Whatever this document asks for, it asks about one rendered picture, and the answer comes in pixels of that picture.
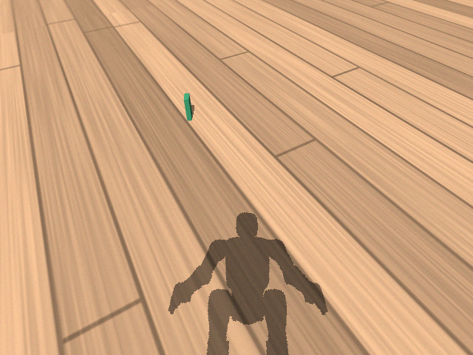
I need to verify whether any carton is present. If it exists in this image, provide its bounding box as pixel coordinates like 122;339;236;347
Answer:
184;93;192;121

